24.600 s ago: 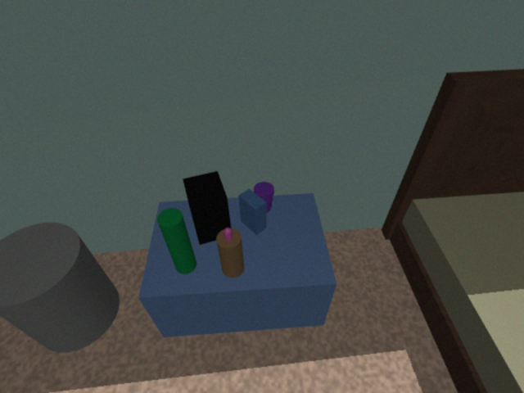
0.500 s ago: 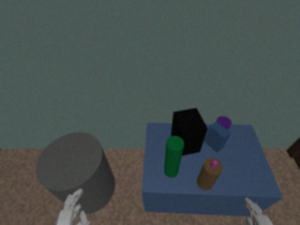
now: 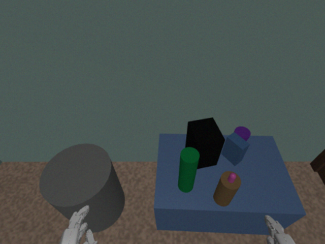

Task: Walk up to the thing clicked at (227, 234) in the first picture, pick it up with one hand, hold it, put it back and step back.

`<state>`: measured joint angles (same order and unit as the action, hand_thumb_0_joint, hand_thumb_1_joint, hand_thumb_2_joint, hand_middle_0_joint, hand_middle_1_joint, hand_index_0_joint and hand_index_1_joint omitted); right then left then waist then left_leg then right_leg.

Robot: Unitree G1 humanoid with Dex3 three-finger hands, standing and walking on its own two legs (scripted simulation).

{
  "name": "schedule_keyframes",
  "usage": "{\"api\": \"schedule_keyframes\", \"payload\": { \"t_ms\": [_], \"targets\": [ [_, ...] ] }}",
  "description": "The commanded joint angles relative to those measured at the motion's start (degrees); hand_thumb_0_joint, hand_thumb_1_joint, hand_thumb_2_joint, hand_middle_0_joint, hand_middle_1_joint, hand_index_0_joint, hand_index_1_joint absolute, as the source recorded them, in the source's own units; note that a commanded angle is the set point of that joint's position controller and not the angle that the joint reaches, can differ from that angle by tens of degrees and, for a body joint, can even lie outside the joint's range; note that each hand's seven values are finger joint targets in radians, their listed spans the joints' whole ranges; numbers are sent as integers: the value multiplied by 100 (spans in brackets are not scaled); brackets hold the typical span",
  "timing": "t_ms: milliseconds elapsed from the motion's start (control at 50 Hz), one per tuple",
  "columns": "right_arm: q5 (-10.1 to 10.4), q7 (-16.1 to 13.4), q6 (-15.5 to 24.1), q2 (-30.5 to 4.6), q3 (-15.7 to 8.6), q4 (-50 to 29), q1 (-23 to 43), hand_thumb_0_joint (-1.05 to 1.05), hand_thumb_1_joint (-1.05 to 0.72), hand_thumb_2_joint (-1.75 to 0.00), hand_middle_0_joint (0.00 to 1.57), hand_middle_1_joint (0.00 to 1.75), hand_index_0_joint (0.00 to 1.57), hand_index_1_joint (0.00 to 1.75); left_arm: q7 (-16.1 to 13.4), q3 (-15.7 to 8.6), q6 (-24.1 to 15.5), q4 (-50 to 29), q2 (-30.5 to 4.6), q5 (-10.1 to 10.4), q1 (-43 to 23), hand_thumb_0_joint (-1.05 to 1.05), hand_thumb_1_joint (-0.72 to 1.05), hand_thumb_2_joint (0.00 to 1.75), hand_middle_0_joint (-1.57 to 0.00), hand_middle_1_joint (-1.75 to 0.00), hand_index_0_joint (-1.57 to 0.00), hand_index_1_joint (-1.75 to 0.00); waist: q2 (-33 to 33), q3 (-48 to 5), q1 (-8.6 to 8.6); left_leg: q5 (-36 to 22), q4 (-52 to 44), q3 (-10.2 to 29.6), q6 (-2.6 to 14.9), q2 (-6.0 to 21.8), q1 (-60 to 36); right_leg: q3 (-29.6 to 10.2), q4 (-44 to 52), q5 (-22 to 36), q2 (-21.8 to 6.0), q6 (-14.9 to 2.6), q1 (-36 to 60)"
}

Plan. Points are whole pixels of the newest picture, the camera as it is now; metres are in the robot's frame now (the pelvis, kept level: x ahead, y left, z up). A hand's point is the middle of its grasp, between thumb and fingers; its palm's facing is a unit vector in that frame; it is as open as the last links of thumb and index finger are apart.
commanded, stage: home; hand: right
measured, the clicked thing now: (227, 187) +0.43 -0.21 -0.28
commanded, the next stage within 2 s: stand in 0.86 s
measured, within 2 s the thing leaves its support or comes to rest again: neither
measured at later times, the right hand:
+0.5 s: hand out of the picture +0.13 -0.23 -0.10, palm faces +0.00 +0.95 -0.32, open 17.5 cm
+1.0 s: hand out of the picture +0.03 -0.24 -0.09, palm faces +0.01 +0.94 -0.35, open 17.6 cm
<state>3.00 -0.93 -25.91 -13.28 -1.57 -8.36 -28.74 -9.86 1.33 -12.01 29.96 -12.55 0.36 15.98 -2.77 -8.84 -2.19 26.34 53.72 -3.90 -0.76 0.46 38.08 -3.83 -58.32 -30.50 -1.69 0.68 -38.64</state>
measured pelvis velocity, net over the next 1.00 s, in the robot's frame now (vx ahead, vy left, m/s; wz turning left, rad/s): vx -0.01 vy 0.00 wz -0.02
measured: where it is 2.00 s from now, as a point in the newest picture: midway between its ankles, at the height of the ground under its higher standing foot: outside the picture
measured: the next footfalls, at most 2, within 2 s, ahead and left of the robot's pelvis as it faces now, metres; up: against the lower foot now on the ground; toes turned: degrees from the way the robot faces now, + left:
none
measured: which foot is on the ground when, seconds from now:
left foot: down 0.00-1.00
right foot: down 0.00-1.00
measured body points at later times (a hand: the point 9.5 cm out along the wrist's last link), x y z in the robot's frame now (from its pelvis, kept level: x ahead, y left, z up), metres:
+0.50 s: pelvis -0.01 -0.01 +0.03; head +0.01 -0.02 +0.47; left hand +0.12 +0.27 -0.08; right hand +0.13 -0.28 -0.07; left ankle +0.00 +0.13 -0.68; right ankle -0.02 -0.12 -0.68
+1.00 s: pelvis -0.01 +0.00 +0.06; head -0.02 +0.01 +0.51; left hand +0.06 +0.28 -0.08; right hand +0.03 -0.29 -0.07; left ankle +0.00 +0.13 -0.68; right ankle -0.02 -0.12 -0.68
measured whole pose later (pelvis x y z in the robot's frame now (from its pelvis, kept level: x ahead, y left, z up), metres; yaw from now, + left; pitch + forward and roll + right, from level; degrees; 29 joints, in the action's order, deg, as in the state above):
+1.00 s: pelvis -0.01 +0.00 +0.06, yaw -1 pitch -4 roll +0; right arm -1.8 -1.4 0.8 -17.3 -0.4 61.9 -11.2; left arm -0.1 -1.7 0.6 63.4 -17.2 -1.9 8.5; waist -1.1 3.4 0.6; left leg 12.0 24.1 -2.9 -1.2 2.9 8.1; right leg -2.2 -23.0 -12.9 0.9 0.1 -6.3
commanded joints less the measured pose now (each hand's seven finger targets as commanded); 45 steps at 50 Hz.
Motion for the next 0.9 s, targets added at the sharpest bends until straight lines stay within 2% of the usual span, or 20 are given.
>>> {"api": "schedule_keyframes", "payload": {
  "t_ms": [0, 80, 140, 200, 240, 260, 280, 300, 320, 340, 380, 440, 460, 520, 540, 580, 700, 800, 880],
  "targets": [
    [-22, -69, 267, -615, -394, -1080, 46, 0, 58, -3, 5, 5, 5, 5, -68, -289, -375, -945, -734, 26, -389, 0, 90, 90, -20, -30, -20, -30, 46, -529, 7, -1237, -799, -33, 61, -134, -564, 132, 949, 1525, 157, -132, 341],
    [-23, -71, 254, -554, -337, -1092, 74, 0, 58, -4, 5, 5, 5, 5, -76, -268, -381, -923, -700, 21, -383, 0, 90, 90, -20, -30, -20, -30, 25, -499, -15, -1172, -801, -39, 61, -141, -517, 113, 958, 1471, 147, -133, 325],
    [-60, -80, 262, -658, -410, -1085, -11, 0, 58, -4, 5, 5, 5, 5, -86, -277, -386, -923, -694, 15, -362, 0, 90, 90, -20, -30, -20, -30, -46, -597, 38, -1218, -775, -26, 69, -129, -588, 128, 941, 1543, 157, -124, 365],
    [-27, -74, 250, -562, -313, -1173, 132, 0, 58, -4, 5, 5, 5, 5, -73, -268, -389, -931, -718, 20, -391, 0, 90, 90, -20, -30, -20, -30, -88, -520, -23, -1193, -748, -48, 75, -139, -499, 104, 969, 1514, 135, -115, 368],
    [-24, -77, 259, -567, -353, -1112, 56, 0, 58, -4, 5, 5, 5, 5, -79, -262, -388, -923, -700, 11, -403, 0, 90, 90, -20, -30, -20, -30, 48, -488, -15, -1117, -790, -54, 59, -143, -528, 102, 967, 1419, 141, -133, 329],
    [-758, -212, 1558, -1233, -406, 899, 1413, 0, 59, -2, 5, 4, 5, 4, 263, -532, 251, 451, -1619, -685, -973, 0, 90, 90, -20, -30, -20, -30, 695, 351, 357, -1306, -1081, 505, 446, 166, -1718, -148, 1278, 2374, -29, -379, 515],
    [-578, -173, 2028, -1176, -439, 2019, 1184, 0, 58, -3, 5, 5, 5, 5, 438, -560, 479, 485, -1461, -684, -731, 0, 90, 90, -20, -31, -20, -30, 855, -1, 327, -1673, -1239, 783, 568, 365, -2113, -68, 1221, 2477, -36, -372, 749],
    [-675, -131, 2299, -1362, -443, 2190, 1055, 0, 54, -6, 5, 5, 5, 5, 534, -578, 588, 424, -1345, -643, -626, 0, 90, 90, -20, -30, -20, -30, 897, 22, 245, -1885, -1305, 1003, 611, 471, -1993, 38, 1173, 2264, 8, -348, 747],
    [-770, -100, 2438, -1386, -401, 2407, 1093, 0, 60, -2, 4, 4, 4, 4, 602, -609, 621, 556, -1379, -574, -556, 0, 90, 90, -20, -31, -20, -31, 675, 22, 215, -2071, -1348, 1013, 584, 561, -1908, 36, 1309, 2350, 40, -399, 1101],
    [-773, -74, 2527, -1416, -367, 2684, 1217, 0, 61, 0, 4, 4, 4, 4, 695, -601, 649, 709, -1355, -479, -517, 0, 90, 90, -20, -31, -20, -31, 557, -64, 196, -2268, -1267, 889, 530, 551, -2036, -34, 1515, 2454, -6, -406, 1334],
    [-638, -44, 2530, -1249, -326, 3149, 1512, 0, 54, -5, 5, 5, 5, 5, 840, -615, 726, 934, -1482, -372, -710, 0, 90, 90, -20, -31, -20, -31, 320, 55, 250, -1816, -1364, 695, 398, 452, -1859, -197, 1829, 2203, 17, -436, 1588],
    [-541, -55, 2606, -1137, -305, 3732, 1753, 0, 53, -6, 5, 5, 5, 5, 901, -601, 787, 1214, -1513, -399, -738, 0, 90, 90, -20, -31, -20, -31, -247, 293, 290, -1224, -1363, 528, 221, 308, -1915, -618, 2507, 1907, -228, -489, 1664],
    [-563, -61, 2658, -1128, -278, 3960, 1682, 0, 55, -5, 5, 5, 5, 5, 908, -595, 809, 1274, -1485, -378, -858, 0, 90, 90, -20, -31, -20, -31, -249, 372, 375, -1189, -1566, 506, 207, 321, -2193, -653, 2615, 1705, -240, -476, 1475],
    [-582, -53, 2775, -1296, -315, 4530, 1769, 0, 58, -3, 5, 5, 5, 5, 897, -605, 872, 1495, -1490, -347, -836, 0, 90, 90, -20, -31, -20, -31, 66, 568, 317, -1258, -2002, 646, 252, 439, -2451, -508, 2915, 1530, -170, -416, 1600],
    [-578, -48, 2799, -1248, -290, 4671, 1822, 0, 56, -4, 5, 5, 5, 5, 895, -613, 875, 1592, -1523, -334, -833, 0, 90, 90, -20, -31, -20, -30, -71, 572, 316, -1533, -2011, 603, 248, 444, -2577, -557, 3053, 1801, -230, -414, 1729],
    [-554, -70, 2812, -1257, -266, 4988, 1795, 0, 57, -4, 5, 5, 5, 5, 884, -623, 903, 1754, -1596, -300, -826, 0, 90, 90, -20, -30, -20, -30, -170, 591, 322, -1729, -2171, 532, 188, 431, -2746, -610, 3265, 2171, -285, -395, 1973],
    [-506, -130, 2854, -1395, -206, 5831, 1719, 0, 58, -3, 5, 5, 5, 5, 866, -582, 1011, 2310, -1574, -213, -646, 0, 90, 90, -20, -30, -20, -30, 182, 589, 273, -2618, -2665, 525, 171, 586, -3149, -420, 3474, 3217, -272, -323, 2746],
    [-475, -154, 2822, -1461, -163, 6316, 1866, 0, 58, -3, 5, 5, 5, 5, 869, -543, 1104, 2694, -1620, -195, -742, 0, 90, 90, -20, -30, -20, -30, 282, 964, 253, -2221, -3123, 583, 95, 634, -3120, -389, 3854, 2601, -280, -294, 2828],
    [-472, -142, 2803, -1495, -127, 6601, 1899, 0, 60, -2, 5, 4, 5, 4, 891, -520, 1113, 2925, -1617, -196, -838, 0, 90, 90, -20, -30, -20, -30, 392, 1119, 262, -1719, -3365, 633, 110, 658, -3060, -374, 4082, 2036, -275, -262, 2867]
  ]
}}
